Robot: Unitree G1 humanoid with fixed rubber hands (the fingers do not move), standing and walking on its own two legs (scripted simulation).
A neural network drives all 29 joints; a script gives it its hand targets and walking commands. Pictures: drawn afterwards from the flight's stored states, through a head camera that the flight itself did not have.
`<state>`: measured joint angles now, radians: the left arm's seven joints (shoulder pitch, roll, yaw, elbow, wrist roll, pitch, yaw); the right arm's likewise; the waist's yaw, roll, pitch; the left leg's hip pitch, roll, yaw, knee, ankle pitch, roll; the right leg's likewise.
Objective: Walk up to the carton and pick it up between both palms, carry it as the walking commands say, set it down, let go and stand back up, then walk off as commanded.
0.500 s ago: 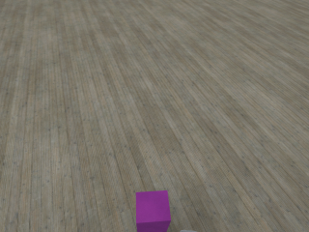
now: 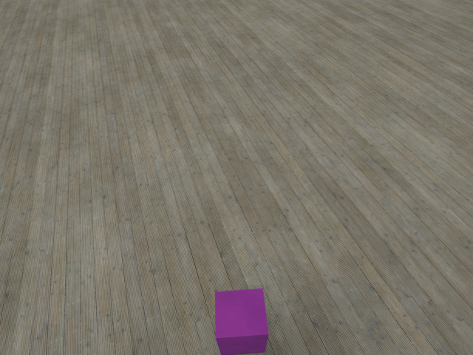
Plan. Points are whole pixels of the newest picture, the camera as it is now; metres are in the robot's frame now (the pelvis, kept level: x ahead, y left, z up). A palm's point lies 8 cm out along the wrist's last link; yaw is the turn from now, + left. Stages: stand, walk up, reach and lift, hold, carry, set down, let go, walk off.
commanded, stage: walk up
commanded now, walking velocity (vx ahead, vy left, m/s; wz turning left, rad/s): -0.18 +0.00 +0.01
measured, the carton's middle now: (241, 323) +0.35 +0.02 -0.65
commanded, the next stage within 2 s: stand in 0.58 s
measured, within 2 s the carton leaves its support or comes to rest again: neither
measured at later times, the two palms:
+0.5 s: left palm out of the picture -0.07 +0.22 -0.14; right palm out of the picture -0.04 -0.24 -0.15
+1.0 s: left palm out of the picture -0.07 +0.22 -0.14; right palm out of the picture -0.07 -0.23 -0.14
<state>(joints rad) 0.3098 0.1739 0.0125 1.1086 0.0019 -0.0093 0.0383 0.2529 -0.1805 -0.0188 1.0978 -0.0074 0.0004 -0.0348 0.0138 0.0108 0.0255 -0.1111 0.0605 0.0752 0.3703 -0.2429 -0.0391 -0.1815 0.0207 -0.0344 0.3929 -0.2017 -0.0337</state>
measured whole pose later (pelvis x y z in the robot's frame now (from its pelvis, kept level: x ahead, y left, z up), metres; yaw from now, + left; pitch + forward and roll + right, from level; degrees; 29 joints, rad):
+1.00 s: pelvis -0.05 -0.01 +0.00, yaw +0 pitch -2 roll +1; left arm 0.31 0.18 0.01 1.17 0.02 -0.02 0.04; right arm 0.29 -0.16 -0.01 1.18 -0.01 -0.01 -0.03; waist 0.00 -0.01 0.04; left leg -0.15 0.07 0.13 0.33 -0.15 -0.04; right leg -0.10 0.00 -0.04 0.37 -0.24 -0.02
